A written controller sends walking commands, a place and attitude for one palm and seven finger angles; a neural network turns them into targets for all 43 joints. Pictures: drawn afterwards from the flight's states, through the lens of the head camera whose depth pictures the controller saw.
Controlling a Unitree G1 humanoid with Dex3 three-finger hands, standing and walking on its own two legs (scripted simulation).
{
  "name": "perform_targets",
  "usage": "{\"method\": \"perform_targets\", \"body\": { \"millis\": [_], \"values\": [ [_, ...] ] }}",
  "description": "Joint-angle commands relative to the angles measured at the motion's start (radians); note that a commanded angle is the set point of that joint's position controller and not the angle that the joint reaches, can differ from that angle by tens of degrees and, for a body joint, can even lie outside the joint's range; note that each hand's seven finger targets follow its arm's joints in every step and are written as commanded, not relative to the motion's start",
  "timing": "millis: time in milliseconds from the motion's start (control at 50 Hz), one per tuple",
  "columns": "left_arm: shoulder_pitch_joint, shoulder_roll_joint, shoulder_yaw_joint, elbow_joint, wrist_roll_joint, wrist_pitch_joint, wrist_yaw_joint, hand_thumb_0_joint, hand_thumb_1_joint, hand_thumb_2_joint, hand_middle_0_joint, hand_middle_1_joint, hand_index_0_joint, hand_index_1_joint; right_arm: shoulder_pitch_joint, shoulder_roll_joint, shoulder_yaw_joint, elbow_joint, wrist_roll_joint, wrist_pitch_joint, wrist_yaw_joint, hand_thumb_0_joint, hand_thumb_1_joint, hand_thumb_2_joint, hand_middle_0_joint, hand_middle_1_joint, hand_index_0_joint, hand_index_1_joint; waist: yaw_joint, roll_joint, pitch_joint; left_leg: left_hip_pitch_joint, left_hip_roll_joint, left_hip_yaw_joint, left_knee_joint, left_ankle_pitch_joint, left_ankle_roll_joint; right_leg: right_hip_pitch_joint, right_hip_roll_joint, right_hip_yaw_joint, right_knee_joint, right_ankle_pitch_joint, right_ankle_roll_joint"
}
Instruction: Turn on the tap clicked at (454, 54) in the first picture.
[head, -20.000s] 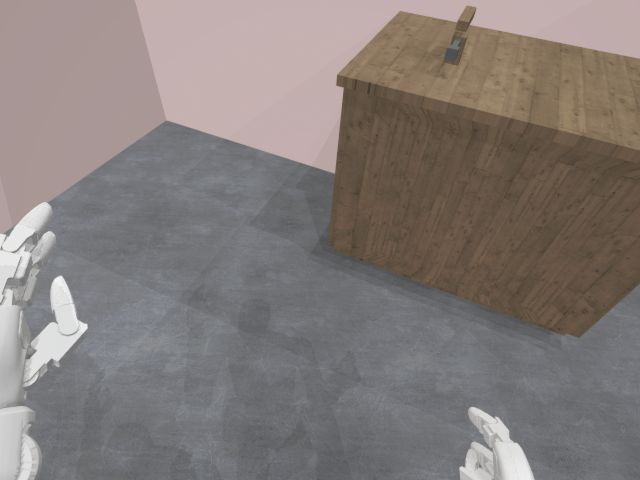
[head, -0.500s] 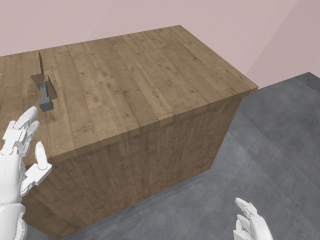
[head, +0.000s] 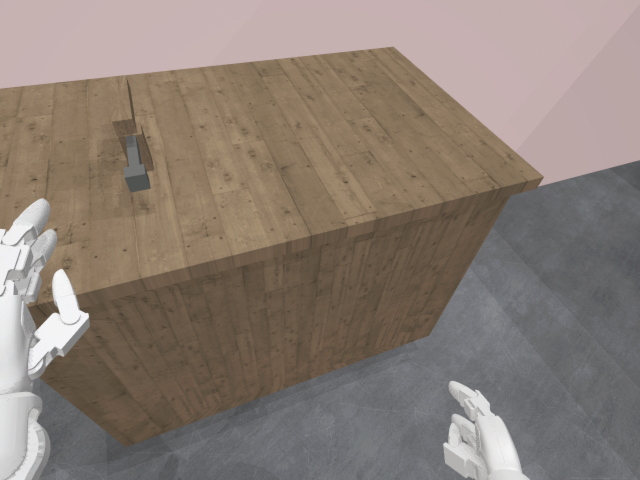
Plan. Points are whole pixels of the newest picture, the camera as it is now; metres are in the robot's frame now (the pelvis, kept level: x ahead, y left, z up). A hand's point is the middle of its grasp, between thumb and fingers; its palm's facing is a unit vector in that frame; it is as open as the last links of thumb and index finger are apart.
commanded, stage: come to a stop and stand still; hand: left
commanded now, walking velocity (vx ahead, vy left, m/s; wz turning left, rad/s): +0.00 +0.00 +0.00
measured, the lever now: (137, 178) +0.47 +0.33 +0.09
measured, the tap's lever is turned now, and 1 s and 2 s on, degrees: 0 0 0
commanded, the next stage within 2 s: look again from close up in 0.78 s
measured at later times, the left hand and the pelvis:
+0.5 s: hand (68, 273) +0.23 +0.26 +0.19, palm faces +0.50 -0.81 -0.32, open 7.5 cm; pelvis +0.00 -0.02 +0.00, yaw +0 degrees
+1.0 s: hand (89, 310) +0.22 +0.25 +0.16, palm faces +0.43 -0.85 -0.31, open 7.5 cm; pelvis +0.01 +0.00 +0.00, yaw +0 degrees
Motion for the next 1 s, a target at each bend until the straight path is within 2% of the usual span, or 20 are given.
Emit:
{"method": "perform_targets", "body": {
  "millis": [0, 80, 140, 260, 280, 300, 320, 340, 360, 380, 420, 460, 540, 580, 600, 680, 760, 780, 860, 980],
  "values": [
    [-0.174, 0.183, 0.084, -0.330, 0.011, -0.090, 0.023, 0.000, 0.900, 0.900, -0.200, -0.300, -0.200, -0.300, -0.104, -0.142, -0.063, -0.155, -0.002, -0.065, -0.020, 0.000, -0.900, -0.900, 0.200, 0.300, 0.200, 0.300, -0.022, 0.168, -0.125, -0.070, 0.083, -0.097, -0.179, -0.075, -0.069, 0.124, 0.022, 0.005, -0.005, 0.019, -0.033],
    [-0.076, 0.200, 0.117, -0.291, 0.007, -0.090, 0.032, 0.000, 0.900, 0.900, -0.200, -0.300, -0.200, -0.300, -0.098, -0.149, -0.071, -0.148, -0.007, -0.069, -0.017, 0.000, -0.900, -0.900, 0.200, 0.300, 0.200, 0.300, -0.018, 0.112, -0.148, -0.060, 0.064, -0.088, -0.146, -0.002, -0.075, 0.144, 0.014, 0.010, -0.024, 0.057, -0.037],
    [-0.021, 0.165, 0.101, -0.230, -0.002, -0.087, 0.028, 0.000, 0.900, 0.900, -0.200, -0.300, -0.200, -0.300, -0.090, -0.147, -0.073, -0.142, -0.002, -0.061, -0.015, 0.000, -0.900, -0.900, 0.200, 0.300, 0.200, 0.300, -0.023, 0.062, -0.120, -0.063, 0.062, -0.084, -0.134, -0.011, -0.076, 0.112, 0.006, 0.019, -0.049, 0.030, -0.037],
    [-0.033, 0.168, 0.099, -0.195, -0.002, -0.091, 0.024, 0.000, 0.900, 0.900, -0.200, -0.300, -0.200, -0.300, -0.085, -0.151, -0.080, -0.135, 0.006, -0.051, -0.021, 0.000, -0.900, -0.900, 0.200, 0.300, 0.200, 0.300, -0.028, 0.049, -0.085, -0.090, 0.062, -0.092, -0.153, -0.091, -0.066, 0.081, 0.012, 0.022, -0.076, -0.046, -0.031],
    [-0.970, 1.015, 0.393, -0.513, 0.025, -0.260, 0.056, 0.000, 0.900, 0.900, -0.200, -0.300, -0.200, -0.300, 0.190, -0.202, 0.105, -0.296, 0.053, -0.056, -0.072, 0.000, -0.900, -0.900, 0.200, 0.300, 0.200, 0.300, -0.115, 0.173, 0.057, -0.327, 0.058, -0.143, -0.141, -0.201, -0.047, 0.127, 0.055, 0.040, 0.041, -0.192, 0.022],
    [-0.597, 0.439, 0.343, -0.035, 0.050, -0.184, 0.020, 0.000, 0.900, 0.900, -0.200, -0.300, -0.200, -0.300, 0.035, -0.034, -0.005, -0.175, 0.089, -0.083, -0.042, 0.000, -0.900, -0.900, 0.200, 0.300, 0.200, 0.300, -0.008, -0.035, -0.173, -0.152, 0.144, -0.149, -0.111, -0.161, -0.025, 0.016, -0.011, -0.012, 0.077, -0.271, -0.012],
    [-0.492, 0.420, 0.281, -0.046, 0.021, -0.176, 0.013, 0.000, 0.900, 0.900, -0.200, -0.300, -0.200, -0.300, -0.009, -0.113, -0.029, -0.135, 0.032, -0.095, -0.014, 0.000, -0.900, -0.900, 0.200, 0.300, 0.200, 0.300, -0.020, -0.014, -0.111, -0.140, 0.118, -0.111, -0.131, -0.136, -0.040, 0.026, -0.003, -0.012, 0.021, -0.243, -0.027],
    [-0.383, 0.399, 0.250, 0.047, 0.014, -0.176, 0.010, 0.000, 0.900, 0.900, -0.200, -0.300, -0.200, -0.300, 0.030, -0.167, -0.066, -0.130, 0.020, -0.100, -0.001, 0.000, -0.900, -0.900, 0.200, 0.300, 0.200, 0.300, 0.000, 0.010, -0.118, -0.081, 0.087, -0.066, -0.072, -0.089, -0.050, 0.011, -0.004, 0.057, -0.022, -0.123, -0.053],
    [-0.288, 0.311, 0.171, 0.008, 0.003, -0.185, -0.012, 0.000, 0.900, 0.900, -0.200, -0.300, -0.200, -0.300, 0.059, -0.165, -0.075, -0.155, 0.019, -0.112, 0.007, 0.000, -0.900, -0.900, 0.200, 0.300, 0.200, 0.300, -0.003, 0.032, -0.163, -0.067, 0.064, -0.070, -0.023, -0.046, -0.052, 0.028, -0.038, 0.114, -0.027, -0.043, -0.070],
    [-0.178, 0.222, 0.113, -0.013, -0.015, -0.181, -0.024, 0.000, 0.900, 0.900, -0.200, -0.300, -0.200, -0.300, 0.043, -0.159, -0.078, -0.155, 0.019, -0.122, 0.025, 0.000, -0.900, -0.900, 0.200, 0.300, 0.200, 0.300, -0.003, 0.120, -0.216, -0.027, 0.056, -0.061, -0.002, 0.005, -0.054, 0.067, -0.057, 0.129, 0.000, 0.039, -0.083],
    [-0.083, 0.147, 0.028, -0.178, -0.007, -0.169, -0.032, 0.000, 0.900, 0.900, -0.200, -0.300, -0.200, -0.300, 0.019, -0.170, -0.080, -0.152, 0.023, -0.132, 0.044, 0.000, -0.900, -0.900, 0.200, 0.300, 0.200, 0.300, -0.009, 0.160, -0.168, -0.030, 0.060, -0.051, -0.030, -0.015, -0.059, 0.057, -0.042, 0.126, -0.009, 0.021, -0.073],
    [-0.039, 0.131, 0.001, -0.240, 0.009, -0.152, -0.031, 0.000, 0.900, 0.900, -0.200, -0.300, -0.200, -0.300, -0.007, -0.166, -0.076, -0.149, 0.021, -0.138, 0.046, 0.000, -0.900, -0.900, 0.200, 0.300, 0.200, 0.300, -0.012, 0.131, -0.113, -0.046, 0.066, -0.056, -0.059, -0.034, -0.058, 0.025, -0.020, 0.101, -0.026, -0.020, -0.060],
    [-0.030, 0.246, 0.158, -0.222, 0.018, -0.138, -0.006, 0.000, 0.900, 0.900, -0.200, -0.300, -0.200, -0.300, -0.042, -0.160, -0.073, -0.143, 0.009, -0.123, 0.015, 0.000, -0.900, -0.900, 0.200, 0.300, 0.200, 0.300, -0.015, -0.027, -0.113, -0.049, 0.079, -0.071, -0.078, 0.037, -0.058, 0.043, 0.005, 0.061, -0.010, 0.028, -0.040],
    [-0.103, 0.333, 0.249, -0.270, 0.011, -0.143, 0.005, 0.000, 0.900, 0.900, -0.200, -0.300, -0.200, -0.300, -0.058, -0.160, -0.073, -0.144, 0.004, -0.106, -0.006, 0.000, -0.900, -0.900, 0.200, 0.300, 0.200, 0.300, -0.021, 0.013, -0.118, -0.041, 0.073, -0.071, -0.088, 0.052, -0.060, 0.052, 0.008, 0.065, 0.004, 0.040, -0.041],
    [-0.090, 0.283, 0.223, -0.238, 0.004, -0.144, 0.002, 0.000, 0.900, 0.900, -0.200, -0.300, -0.200, -0.300, -0.060, -0.147, -0.069, -0.147, 0.005, -0.100, -0.014, 0.000, -0.900, -0.900, 0.200, 0.300, 0.200, 0.300, -0.024, 0.044, -0.128, -0.036, 0.079, -0.071, -0.093, 0.076, -0.055, 0.064, 0.002, 0.053, 0.013, 0.063, -0.043],
    [-0.120, 0.258, 0.186, -0.308, -0.005, -0.146, 0.002, 0.000, 0.900, 0.900, -0.200, -0.300, -0.200, -0.300, -0.074, -0.142, -0.065, -0.158, 0.005, -0.104, -0.020, 0.000, -0.900, -0.900, 0.200, 0.300, 0.200, 0.300, -0.021, 0.164, -0.179, 0.017, 0.074, -0.059, -0.066, 0.198, -0.056, 0.107, -0.004, 0.044, 0.031, 0.171, -0.047],
    [-0.027, 0.171, 0.104, -0.295, -0.007, -0.132, 0.002, 0.000, 0.900, 0.900, -0.200, -0.300, -0.200, -0.300, -0.061, -0.150, -0.073, -0.147, 0.007, -0.114, -0.007, 0.000, -0.900, -0.900, 0.200, 0.300, 0.200, 0.300, -0.024, 0.095, -0.204, 0.047, 0.071, -0.058, -0.029, 0.274, -0.055, 0.118, -0.006, 0.044, 0.019, 0.263, -0.046],
    [-0.016, 0.145, 0.080, -0.278, -0.006, -0.126, 0.000, 0.000, 0.900, 0.900, -0.200, -0.300, -0.200, -0.300, -0.060, -0.153, -0.076, -0.141, 0.007, -0.112, -0.005, 0.000, -0.900, -0.900, 0.200, 0.300, 0.200, 0.300, -0.027, 0.106, -0.202, 0.050, 0.069, -0.056, -0.033, 0.290, -0.061, 0.113, -0.003, 0.040, 0.020, 0.263, -0.046],
    [-0.014, 0.158, 0.093, -0.217, -0.003, -0.106, 0.005, 0.000, 0.900, 0.900, -0.200, -0.300, -0.200, -0.300, -0.063, -0.153, -0.077, -0.130, 0.007, -0.089, -0.007, 0.000, -0.900, -0.900, 0.200, 0.300, 0.200, 0.300, -0.028, 0.048, -0.140, 0.002, 0.079, -0.071, -0.074, 0.180, -0.063, 0.074, 0.005, 0.039, -0.002, 0.165, -0.034],
    [-0.131, 0.205, 0.124, -0.243, -0.005, -0.101, 0.010, 0.000, 0.900, 0.900, -0.200, -0.300, -0.200, -0.300, -0.092, -0.141, -0.068, -0.145, 0.006, -0.063, -0.027, 0.000, -0.900, -0.900, 0.200, 0.300, 0.200, 0.300, -0.026, 0.093, -0.109, -0.020, 0.073, -0.076, -0.124, 0.044, -0.060, 0.062, 0.013, 0.044, -0.024, 0.068, -0.035]
  ]
}}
